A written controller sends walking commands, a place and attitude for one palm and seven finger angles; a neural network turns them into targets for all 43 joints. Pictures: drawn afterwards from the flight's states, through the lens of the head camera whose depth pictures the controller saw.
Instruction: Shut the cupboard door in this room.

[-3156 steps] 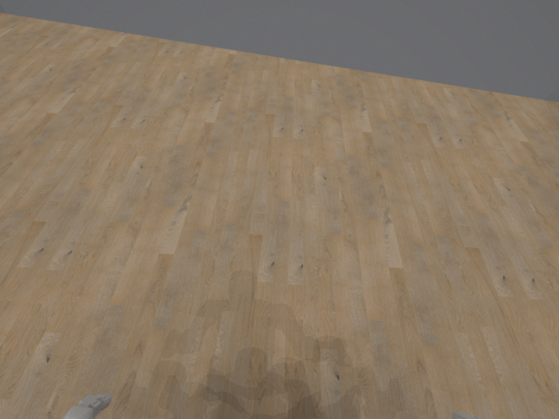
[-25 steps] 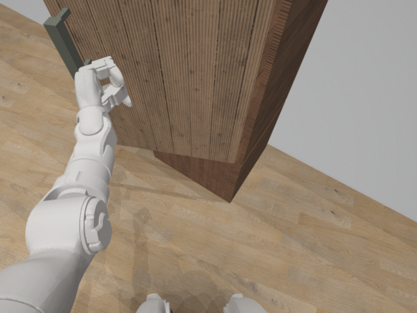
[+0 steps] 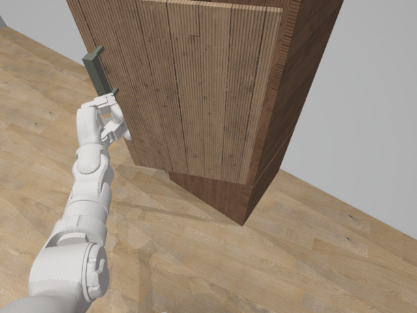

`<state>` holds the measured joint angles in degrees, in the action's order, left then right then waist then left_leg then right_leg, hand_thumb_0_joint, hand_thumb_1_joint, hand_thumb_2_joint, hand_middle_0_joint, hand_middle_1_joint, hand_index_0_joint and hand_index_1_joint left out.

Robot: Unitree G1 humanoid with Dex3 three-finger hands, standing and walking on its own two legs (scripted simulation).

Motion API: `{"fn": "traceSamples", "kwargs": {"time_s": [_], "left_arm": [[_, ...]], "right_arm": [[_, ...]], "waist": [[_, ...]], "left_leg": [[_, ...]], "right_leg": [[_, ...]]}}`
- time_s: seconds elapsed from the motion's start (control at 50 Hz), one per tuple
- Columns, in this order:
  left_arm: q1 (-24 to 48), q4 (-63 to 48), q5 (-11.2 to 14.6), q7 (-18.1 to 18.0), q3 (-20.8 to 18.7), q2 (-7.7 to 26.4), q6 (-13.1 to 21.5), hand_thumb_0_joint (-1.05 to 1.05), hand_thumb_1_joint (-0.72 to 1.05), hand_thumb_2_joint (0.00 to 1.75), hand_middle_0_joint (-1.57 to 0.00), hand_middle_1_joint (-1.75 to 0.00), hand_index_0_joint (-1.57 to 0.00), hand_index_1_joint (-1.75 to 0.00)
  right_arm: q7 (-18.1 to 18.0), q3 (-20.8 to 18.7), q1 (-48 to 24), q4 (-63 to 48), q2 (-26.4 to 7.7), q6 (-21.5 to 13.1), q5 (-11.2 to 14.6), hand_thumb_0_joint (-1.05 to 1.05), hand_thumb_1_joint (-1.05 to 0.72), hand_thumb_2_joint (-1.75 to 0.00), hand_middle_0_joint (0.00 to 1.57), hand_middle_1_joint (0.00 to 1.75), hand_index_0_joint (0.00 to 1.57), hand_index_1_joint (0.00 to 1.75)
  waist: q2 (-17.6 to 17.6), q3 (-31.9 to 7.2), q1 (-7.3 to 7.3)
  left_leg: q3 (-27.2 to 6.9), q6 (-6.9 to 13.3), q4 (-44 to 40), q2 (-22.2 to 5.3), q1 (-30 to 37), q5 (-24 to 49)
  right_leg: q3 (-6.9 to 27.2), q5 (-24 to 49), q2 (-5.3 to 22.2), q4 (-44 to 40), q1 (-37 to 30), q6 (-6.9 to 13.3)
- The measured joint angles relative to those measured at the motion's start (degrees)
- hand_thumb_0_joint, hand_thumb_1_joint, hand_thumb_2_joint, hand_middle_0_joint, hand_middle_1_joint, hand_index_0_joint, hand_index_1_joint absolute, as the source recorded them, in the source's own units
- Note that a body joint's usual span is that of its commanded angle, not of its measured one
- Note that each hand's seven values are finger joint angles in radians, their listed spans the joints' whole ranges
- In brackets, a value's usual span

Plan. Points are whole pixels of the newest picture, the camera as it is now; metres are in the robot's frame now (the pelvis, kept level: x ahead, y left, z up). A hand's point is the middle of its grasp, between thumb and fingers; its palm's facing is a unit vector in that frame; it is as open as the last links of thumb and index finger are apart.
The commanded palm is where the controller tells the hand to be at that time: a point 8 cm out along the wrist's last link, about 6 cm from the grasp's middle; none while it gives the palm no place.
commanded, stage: draw the hand back to the body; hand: left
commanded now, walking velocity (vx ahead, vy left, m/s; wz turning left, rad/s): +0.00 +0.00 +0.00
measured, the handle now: (104, 76) +0.64 +0.23 +0.10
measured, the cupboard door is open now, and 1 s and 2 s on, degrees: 23 23 23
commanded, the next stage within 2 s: step back with the hand held close in 1.36 s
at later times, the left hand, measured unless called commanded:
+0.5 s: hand (52, 191) +0.29 +0.22 +0.15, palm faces +0.24 -0.95 -0.19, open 3.2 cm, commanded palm +0.25 +0.26 +0.17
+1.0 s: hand out of the picture +0.18 +0.29 +0.19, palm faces +0.49 -0.76 -0.42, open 6.3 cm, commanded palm +0.14 +0.31 +0.21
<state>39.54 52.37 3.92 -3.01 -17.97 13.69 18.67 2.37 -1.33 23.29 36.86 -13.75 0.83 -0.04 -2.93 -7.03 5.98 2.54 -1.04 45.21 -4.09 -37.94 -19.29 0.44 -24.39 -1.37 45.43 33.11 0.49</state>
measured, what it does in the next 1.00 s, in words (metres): stands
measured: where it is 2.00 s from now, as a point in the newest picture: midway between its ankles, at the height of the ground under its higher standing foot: outside the picture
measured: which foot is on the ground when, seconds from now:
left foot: down 0.00-1.00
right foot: down 0.00-1.00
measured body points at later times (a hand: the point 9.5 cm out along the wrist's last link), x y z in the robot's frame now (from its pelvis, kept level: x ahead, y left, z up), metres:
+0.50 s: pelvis -0.02 +0.01 +0.03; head -0.03 +0.00 +0.48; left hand +0.27 +0.27 +0.16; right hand +0.18 -0.20 -0.04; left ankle +0.02 +0.13 -0.70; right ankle -0.03 -0.11 -0.70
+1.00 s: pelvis +0.01 +0.01 +0.04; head -0.02 -0.02 +0.49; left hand +0.15 +0.32 +0.22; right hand +0.20 -0.20 -0.06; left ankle +0.02 +0.13 -0.70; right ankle -0.03 -0.11 -0.70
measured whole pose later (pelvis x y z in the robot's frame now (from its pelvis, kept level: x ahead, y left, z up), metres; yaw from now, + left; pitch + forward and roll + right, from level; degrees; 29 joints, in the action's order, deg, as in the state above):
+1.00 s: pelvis +0.01 +0.01 +0.04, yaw +2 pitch -4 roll +0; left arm -27.5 -20.1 4.4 -6.0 -20.4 20.3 5.5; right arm -4.1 1.1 11.8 36.3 -13.0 -3.7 1.0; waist -4.4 -0.2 -3.4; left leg 1.8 -0.4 24.6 -1.6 -9.2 -11.6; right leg -0.9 -16.1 0.5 22.8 2.9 -0.4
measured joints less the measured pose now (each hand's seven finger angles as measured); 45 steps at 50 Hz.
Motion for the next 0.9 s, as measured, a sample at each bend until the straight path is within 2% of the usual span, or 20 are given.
{"fn": "traceSamples", "kwargs": {"time_s": [0.12,0.22,0.3,0.36,0.44,0.64,0.76,0.9], "left_arm": [[-11.5,-13.6,4.5,2.1,2.9,-1.2,-5.0,0.02,0.9,0.9,-1.3,-1.5,-1.29,-1.5],[-16.7,-22.8,5.3,3.4,7.3,-1.9,-7.5,0.02,0.9,0.9,-1.3,-1.5,-1.3,-1.5],[-19.5,-26.6,6.4,4.6,8.6,-2.4,-11.8,0.01,0.9,0.9,-1.27,-1.47,-1.27,-1.47],[-24.6,-31.8,3.6,2.5,10.3,-1.1,-12.9,0.01,0.9,0.9,-1.23,-1.43,-1.23,-1.43],[-31.7,-39.6,1.5,0.3,11.3,0.6,-13.6,0.01,0.89,0.9,-1.15,-1.34,-1.15,-1.34],[-43.8,-54.2,0.2,-2.3,8.6,3.2,-14.2,0.01,0.89,0.9,-0.9,-1.06,-0.9,-1.06],[-52.0,-61.1,0.1,-2.3,6.3,3.7,-14.2,0.01,0.89,0.9,-0.74,-0.89,-0.74,-0.89],[-61.1,-68.2,0.1,-2.7,1.3,5.3,-13.9,0.01,0.89,0.9,-0.55,-0.68,-0.55,-0.68]], "right_arm": [[-1.7,0.1,-0.5,0.3,0.2,-0.3,1.8,0.01,-0.91,-0.9,0.2,0.3,0.2,0.3],[-3.0,0.3,-3.9,0.3,-0.5,-2.1,2.7,0.01,-0.91,-0.9,0.2,0.3,0.2,0.3],[-4.0,1.1,-7.8,-0.6,-1.0,-2.8,3.3,0.01,-0.91,-0.9,0.2,0.3,0.2,0.3],[-5.0,1.8,-10.7,-2.1,-0.3,-2.3,3.2,0.01,-0.91,-0.9,0.2,0.3,0.2,0.3],[-6.1,2.9,-12.9,-4.0,0.8,-2.0,3.0,0.01,-0.91,-0.9,0.2,0.3,0.2,0.3],[-6.5,4.4,-13.5,-3.2,1.3,-2.5,2.1,0.01,-0.9,-0.9,0.2,0.3,0.2,0.3],[-6.4,4.3,-12.7,-1.8,1.5,-2.7,1.5,0.01,-0.9,-0.9,0.21,0.3,0.2,0.3],[-6.4,3.4,-11.7,-0.7,1.3,-3.6,1.1,0.01,-0.9,-0.9,0.21,0.3,0.2,0.3]], "waist": [[0.0,0.9,-2.57],[-0.2,1.6,-4.32],[-0.3,2.2,-5.37],[0.0,3.4,-5.32],[0.5,4.7,-5.78],[0.0,7.6,-8.18],[-0.8,7.9,-8.55],[-1.1,7.4,-8.81]], "left_leg": [[-0.3,0.3,-2.8,0.2,6.3,0.7],[-1.1,0.6,-3.8,0.8,9.5,1.4],[-1.0,1.0,-5.2,1.5,11.7,2.4],[-0.4,1.0,-8.1,2.0,14.7,3.8],[-0.2,1.2,-12.1,2.3,18.6,5.7],[-0.6,1.2,-18.7,2.7,25.4,8.5],[-0.5,1.2,-20.8,3.0,27.5,9.0],[-0.6,0.8,-20.9,2.7,28.5,8.3]], "right_leg": [[-0.4,1.2,0.1,-4.1,-7.0,-0.3],[-1.3,2.0,0.6,-6.0,-11.1,-0.6],[-1.3,2.7,1.2,-6.9,-13.1,-0.9],[-0.8,3.8,1.7,-8.9,-15.6,-1.2],[-0.6,5.6,1.9,-12.5,-19.1,-1.2],[-1.2,8.8,2.2,-20.2,-26.7,-1.3],[-1.2,9.2,2.4,-22.0,-28.6,-1.3],[-1.3,8.8,2.1,-22.7,-29.9,-1.0]]}}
